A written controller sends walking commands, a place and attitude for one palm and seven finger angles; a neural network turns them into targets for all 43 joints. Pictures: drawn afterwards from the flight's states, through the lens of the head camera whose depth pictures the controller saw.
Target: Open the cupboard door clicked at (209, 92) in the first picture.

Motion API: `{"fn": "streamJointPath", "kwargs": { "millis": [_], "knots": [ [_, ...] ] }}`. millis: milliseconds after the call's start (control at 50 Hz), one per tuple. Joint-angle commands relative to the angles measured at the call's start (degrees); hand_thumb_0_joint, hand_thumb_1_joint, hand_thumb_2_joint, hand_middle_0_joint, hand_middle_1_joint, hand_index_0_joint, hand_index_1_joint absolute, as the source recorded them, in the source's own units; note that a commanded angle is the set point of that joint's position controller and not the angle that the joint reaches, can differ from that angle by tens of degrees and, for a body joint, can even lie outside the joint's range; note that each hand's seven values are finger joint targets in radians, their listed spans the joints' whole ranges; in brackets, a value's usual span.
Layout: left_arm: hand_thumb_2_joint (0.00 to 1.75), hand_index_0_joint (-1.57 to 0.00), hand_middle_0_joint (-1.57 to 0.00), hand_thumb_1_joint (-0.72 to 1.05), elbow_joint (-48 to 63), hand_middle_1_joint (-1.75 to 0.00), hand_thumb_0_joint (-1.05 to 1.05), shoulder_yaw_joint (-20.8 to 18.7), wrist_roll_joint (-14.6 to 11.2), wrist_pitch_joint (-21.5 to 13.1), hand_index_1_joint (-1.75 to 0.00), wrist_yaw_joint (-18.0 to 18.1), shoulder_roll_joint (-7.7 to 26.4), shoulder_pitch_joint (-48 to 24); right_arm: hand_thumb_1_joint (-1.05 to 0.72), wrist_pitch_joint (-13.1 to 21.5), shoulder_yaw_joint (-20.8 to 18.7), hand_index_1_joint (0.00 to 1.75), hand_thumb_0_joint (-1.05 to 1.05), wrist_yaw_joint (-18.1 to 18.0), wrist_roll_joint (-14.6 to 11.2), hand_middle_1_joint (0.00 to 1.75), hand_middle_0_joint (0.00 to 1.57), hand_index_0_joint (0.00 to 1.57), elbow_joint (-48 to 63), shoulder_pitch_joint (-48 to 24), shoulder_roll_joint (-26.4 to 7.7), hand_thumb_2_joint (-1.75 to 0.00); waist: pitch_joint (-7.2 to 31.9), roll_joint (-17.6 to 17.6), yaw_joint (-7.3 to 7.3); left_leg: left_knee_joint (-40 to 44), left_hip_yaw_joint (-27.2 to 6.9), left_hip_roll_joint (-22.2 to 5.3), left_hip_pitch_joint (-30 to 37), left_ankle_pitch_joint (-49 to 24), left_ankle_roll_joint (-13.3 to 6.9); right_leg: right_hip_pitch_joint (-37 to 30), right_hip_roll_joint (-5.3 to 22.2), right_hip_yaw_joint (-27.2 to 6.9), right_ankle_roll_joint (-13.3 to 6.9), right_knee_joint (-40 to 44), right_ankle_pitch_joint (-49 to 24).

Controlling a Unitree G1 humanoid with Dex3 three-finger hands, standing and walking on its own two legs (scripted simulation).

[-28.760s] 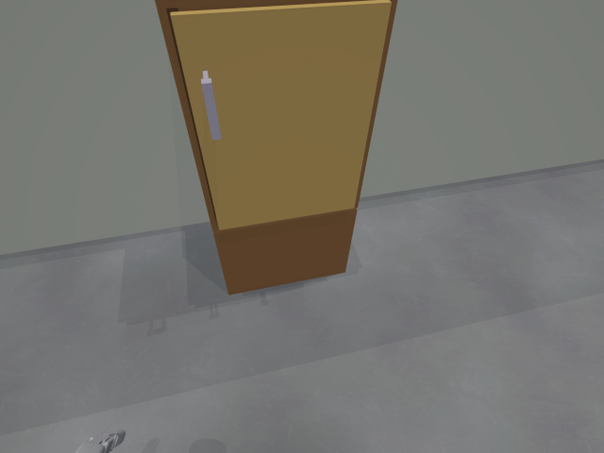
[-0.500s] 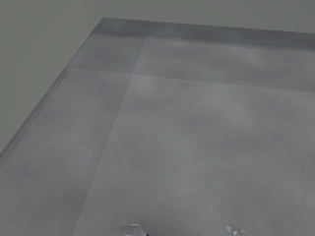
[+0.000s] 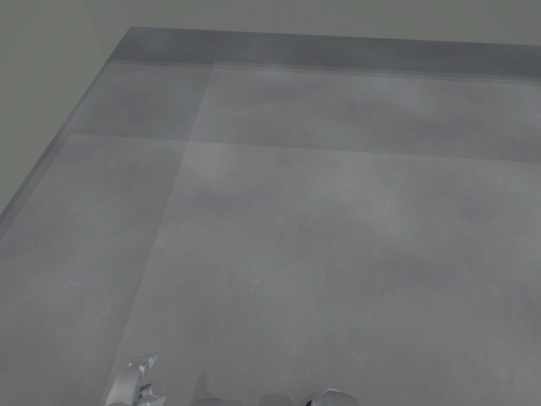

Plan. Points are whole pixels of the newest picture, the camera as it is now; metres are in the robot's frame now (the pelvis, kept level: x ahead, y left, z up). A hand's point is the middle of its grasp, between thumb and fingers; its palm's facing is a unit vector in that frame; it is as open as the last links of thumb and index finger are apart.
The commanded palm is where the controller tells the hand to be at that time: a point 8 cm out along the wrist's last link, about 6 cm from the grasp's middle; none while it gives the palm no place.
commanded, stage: turn to face it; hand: left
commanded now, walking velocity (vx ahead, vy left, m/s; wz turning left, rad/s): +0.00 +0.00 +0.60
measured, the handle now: out of the picture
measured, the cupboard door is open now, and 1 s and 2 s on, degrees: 42 42 42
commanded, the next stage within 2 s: none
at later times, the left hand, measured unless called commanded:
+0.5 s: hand out of the picture +0.10 +0.25 -0.15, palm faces +0.31 -0.91 -0.27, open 7.3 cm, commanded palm none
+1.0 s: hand out of the picture +0.03 +0.15 -0.15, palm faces +0.61 -0.75 -0.24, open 7.3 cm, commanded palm none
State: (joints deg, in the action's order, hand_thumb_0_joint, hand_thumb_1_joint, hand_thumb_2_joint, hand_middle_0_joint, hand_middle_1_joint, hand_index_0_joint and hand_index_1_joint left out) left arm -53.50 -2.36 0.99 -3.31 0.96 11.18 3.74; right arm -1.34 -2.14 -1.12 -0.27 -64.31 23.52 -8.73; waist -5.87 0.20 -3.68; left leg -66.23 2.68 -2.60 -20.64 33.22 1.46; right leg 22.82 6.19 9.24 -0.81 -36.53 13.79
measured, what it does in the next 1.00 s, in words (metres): walks ahead, turning left: left foot, then right foot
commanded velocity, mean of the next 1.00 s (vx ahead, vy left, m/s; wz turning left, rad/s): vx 0.00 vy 0.00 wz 0.60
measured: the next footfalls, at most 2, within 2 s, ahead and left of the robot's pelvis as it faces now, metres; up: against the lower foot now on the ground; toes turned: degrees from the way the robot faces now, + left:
left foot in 0.24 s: +0.10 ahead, +0.13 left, +0.00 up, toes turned +18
right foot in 0.62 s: +0.18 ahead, -0.11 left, +0.00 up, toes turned +19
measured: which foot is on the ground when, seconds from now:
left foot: up 0.00-0.22, down 0.24-0.62, up 0.64-1.00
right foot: down 0.00-0.24, up 0.26-0.60, down 0.62-1.00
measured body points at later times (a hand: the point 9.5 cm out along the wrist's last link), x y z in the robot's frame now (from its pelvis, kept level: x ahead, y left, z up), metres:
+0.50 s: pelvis +0.08 +0.01 +0.01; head +0.13 +0.04 +0.46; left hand +0.09 +0.30 -0.13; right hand +0.23 -0.21 -0.12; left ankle +0.06 +0.12 -0.72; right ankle +0.10 -0.14 -0.66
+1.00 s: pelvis +0.10 -0.04 +0.01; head +0.15 +0.00 +0.46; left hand -0.01 +0.19 -0.13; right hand +0.34 -0.18 -0.13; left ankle +0.01 +0.06 -0.69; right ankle +0.14 -0.12 -0.72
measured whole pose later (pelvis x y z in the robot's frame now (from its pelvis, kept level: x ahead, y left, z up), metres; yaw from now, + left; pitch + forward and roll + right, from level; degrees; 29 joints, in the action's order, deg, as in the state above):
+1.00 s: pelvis +0.10 -0.04 +0.01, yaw +37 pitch +1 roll +2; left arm -52.3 -2.5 1.5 -0.2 1.2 11.1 13.4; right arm -4.8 -4.2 1.4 0.3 -53.9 5.5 -13.7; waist -6.4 1.8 1.2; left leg -46.8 4.7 -2.5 -21.8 26.1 3.5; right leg 13.0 8.0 16.8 -1.2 -31.6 19.1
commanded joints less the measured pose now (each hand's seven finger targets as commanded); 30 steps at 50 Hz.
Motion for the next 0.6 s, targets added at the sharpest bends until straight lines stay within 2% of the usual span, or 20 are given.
{"fn": "streamJointPath", "kwargs": {
  "millis": [0,40,80,120,160,180,200,220,240,260,280,320,360,400,440,480,520,540,560,580],
  "knots": [
    [0.9,-0.2,-0.2,0.9,1.44,-0.3,0.0,-2.15,0.38,1.63,-0.3,1.2,8.01,6.84,-0.9,-0.18,-0.58,0.3,0.0,0.9,0.7,0.3,0.2,0.2,6.53,-0.67,-2.55,-0.9,9.33,8.9,2.58,-1.76,-1.21,-4.08,-6.87,-4.81,1.14,-9.02,17.14,-6.98,-3.12,16.32,-22.07],
    [0.9,-0.2,-0.2,0.9,2.4,-0.3,0.0,-2.38,0.61,1.76,-0.3,1.09,7.88,4.24,-0.9,-0.83,-0.64,0.3,0.0,1.5,0.93,0.3,0.2,0.2,6.57,0.07,-1.86,-0.9,7.99,9.11,1.11,4.87,1.09,-3.95,-4.03,-7.61,1.43,-5.28,15.96,-2.63,-2.04,16.74,-17.44],
    [0.9,-0.2,-0.2,0.9,2.66,-0.3,0.0,-2.81,0.71,1.97,-0.3,0.92,8.39,4.32,-0.9,-0.89,-0.78,0.3,0.0,1.86,1.03,0.3,0.2,0.2,7.81,-1.52,-1.91,-0.9,7.58,8.58,1.48,11.27,3.2,-2.85,-3.13,-8.66,1.52,-5.76,15.49,-0.96,-1.9,15.31,-15.43],
    [0.9,-0.2,-0.2,0.9,2.3,-0.3,0.0,-3.19,0.88,2.21,-0.3,0.75,8.76,4.91,-0.9,-0.55,-1.07,0.3,0.0,2.12,1.03,0.3,0.2,0.2,9.38,-3.55,-2.56,-0.9,7.08,9.56,1.93,18.19,4.26,-2.26,-2.1,-10.11,1.41,-6.69,15.67,0.0,-1.34,12.98,-13.28],
    [0.9,-0.2,-0.2,0.9,2.87,-0.3,0.0,-3.85,0.51,2.6,-0.3,0.39,8.82,5.45,-0.9,-0.21,-1.55,0.3,0.0,2.15,1.35,0.3,0.2,0.2,10.45,-3.73,-4.39,-0.9,7.14,6.38,1.26,27.95,5.85,-0.96,2.49,-16.16,1.4,-5.96,14.79,1.85,0.22,7.44,-10.39],
    [0.9,-0.2,-0.2,0.9,3.22,-0.3,0.0,-3.68,0.11,2.97,-0.3,0.22,8.25,5.31,-0.9,0.15,-2.13,0.3,0.0,2.27,1.44,0.3,0.2,0.2,10.32,-1.35,-6.54,-0.9,8.69,1.13,-0.26,34.98,4.11,-1.19,8.36,-22.41,1.08,-3.42,13.23,3.29,2.03,1.37,-6.2],
    [0.9,-0.2,-0.2,0.9,4.65,-0.3,0.0,-3.31,-0.36,3.54,-0.3,-0.11,5.45,6.0,-0.9,0.77,-3.41,0.3,0.0,2.02,1.87,0.3,0.2,0.2,10.81,0.37,-12.47,-0.9,9.25,-15.6,-1.05,43.08,-12.39,-11.46,12.11,-33.84,-3.93,5.06,6.31,4.9,6.09,-10.64,10.17],
    [0.9,-0.2,-0.2,0.9,7.13,-0.3,0.0,-2.17,-0.28,3.95,-0.3,-0.19,3.29,2.92,-0.9,0.81,-4.44,0.3,0.0,1.37,2.09,0.3,0.2,0.2,11.24,2.0,-17.29,-0.9,9.2,-25.08,-2.83,47.18,-27.47,-22.4,13.33,-49.11,-11.27,13.85,-0.01,0.36,8.61,-24.25,27.46],
    [0.9,-0.2,-0.2,0.9,8.26,-0.3,0.0,-2.3,0.12,4.09,-0.3,-0.12,4.89,0.55,-0.9,0.77,-4.54,0.3,0.0,0.81,2.19,0.3,0.2,0.2,11.22,1.93,-18.21,-0.9,10.75,-16.51,-2.81,47.08,-26.69,-24.05,12.82,-44.61,-14.5,14.02,0.45,-6.45,7.32,-31.29,23.19],
    [0.9,-0.2,-0.2,0.9,7.74,-0.3,0.0,-2.65,0.7,4.15,-0.3,-0.15,4.34,-0.54,-0.9,1.19,-4.38,0.3,0.0,0.23,2.0,0.3,0.2,0.2,12.02,-0.86,-16.99,-0.9,9.23,-14.78,-1.53,47.36,-24.31,-20.24,11.79,-43.47,-12.75,16.76,0.75,-7.62,7.42,-33.75,18.11],
    [0.9,-0.2,-0.2,0.9,6.58,-0.3,0.0,-3.01,0.72,4.15,-0.3,-0.21,4.28,0.69,-0.9,1.38,-4.17,0.3,0.0,-0.25,1.92,0.3,0.2,0.2,12.93,-3.77,-16.27,-0.9,10.0,-16.05,-0.17,45.39,-22.0,-17.64,12.41,-45.85,-11.0,17.69,0.37,-8.63,8.09,-35.56,14.65],
    [0.9,-0.2,-0.2,0.9,4.71,-0.3,0.0,-2.99,0.55,4.24,-0.3,-0.58,5.27,3.54,-0.9,1.83,-3.21,0.3,0.0,-0.44,1.5,0.3,0.2,0.2,14.37,-8.04,-14.19,-0.9,9.38,-13.55,2.08,43.53,-13.67,-13.12,12.48,-52.57,-8.57,15.72,0.18,-9.33,8.89,-34.91,8.36],
    [0.9,-0.2,-0.2,0.9,4.15,-0.3,0.0,-2.8,0.12,4.26,-0.3,-0.61,5.5,5.55,-0.9,2.0,-3.27,0.3,0.0,-0.38,1.48,0.3,0.2,0.2,14.86,-8.55,-14.63,-0.9,12.45,-8.93,2.54,41.67,-11.36,-11.8,16.14,-56.63,-9.11,13.6,-1.08,-8.94,9.39,-30.8,8.36],
    [0.9,-0.2,-0.2,0.9,4.56,-0.3,0.0,-2.54,-0.09,4.3,-0.3,-0.45,5.54,4.19,-0.9,1.89,-3.61,0.3,0.0,-0.32,1.51,0.3,0.2,0.2,14.54,-7.52,-15.09,-0.9,12.7,-6.77,1.71,41.48,-13.19,-12.06,17.97,-57.79,-10.23,12.56,-1.87,-8.93,9.57,-25.82,9.11],
    [0.9,-0.2,-0.2,0.9,5.35,-0.3,0.0,-2.3,-0.27,4.31,-0.3,-0.4,5.58,3.19,-0.9,1.49,-3.88,0.3,0.0,-0.09,1.64,0.3,0.2,0.2,14.59,-8.03,-15.63,-0.9,12.11,-7.43,1.46,41.91,-14.03,-12.31,16.74,-54.46,-10.82,10.19,-2.39,-8.83,9.33,-20.35,10.11],
    [0.9,-0.2,-0.2,0.9,6.01,-0.3,0.0,-2.18,-0.48,4.51,-0.3,-0.34,5.72,3.22,-0.9,0.92,-4.17,0.3,0.0,0.23,1.84,0.3,0.2,0.2,15.17,-9.85,-16.32,-0.9,10.74,-8.07,1.74,42.61,-15.29,-11.74,12.72,-48.28,-10.71,5.53,-3.48,-8.25,7.56,-13.92,10.85],
    [0.9,-0.2,-0.2,0.9,5.79,-0.3,0.0,-2.12,-0.51,4.32,-0.3,-0.31,6.12,6.27,-0.9,0.41,-4.38,0.3,0.0,0.46,1.82,0.3,0.2,0.2,15.83,-12.77,-16.55,-0.9,10.53,-10.03,2.98,41.88,-16.25,-10.84,9.4,-44.6,-10.13,-0.23,-4.95,-7.12,8.0,-6.27,9.57],
    [0.9,-0.2,-0.2,0.9,5.22,-0.3,0.0,-2.16,-0.62,4.14,-0.3,-0.27,6.29,8.12,-0.9,0.12,-4.59,0.3,0.0,0.53,1.7,0.3,0.2,0.2,16.24,-14.28,-16.59,-0.9,10.57,-9.81,3.77,40.85,-16.8,-10.15,6.38,-42.23,-9.49,-4.89,-5.59,-6.63,7.76,-1.82,6.95],
    [0.9,-0.2,-0.2,0.9,4.68,-0.3,0.0,-2.4,-0.6,3.8,-0.3,-0.21,6.82,10.46,-0.9,-0.06,-4.61,0.3,0.0,0.62,1.42,0.3,0.2,0.2,16.59,-15.53,-16.22,-0.9,10.53,-8.56,5.04,38.97,-16.61,-8.48,2.9,-38.77,-8.1,-10.3,-5.9,-6.12,7.45,4.69,1.79],
    [0.9,-0.2,-0.2,0.9,4.14,-0.3,0.0,-2.93,-0.27,3.19,-0.3,0.08,9.21,13.47,-0.9,-0.1,-4.47,0.3,0.0,0.83,0.86,0.3,0.2,0.2,17.15,-16.22,-14.46,-0.9,11.16,-2.96,6.63,34.14,-14.65,-4.96,-3.16,-29.54,-5.28,-18.3,-2.26,-9.01,6.75,13.35,-3.53]
  ]
}}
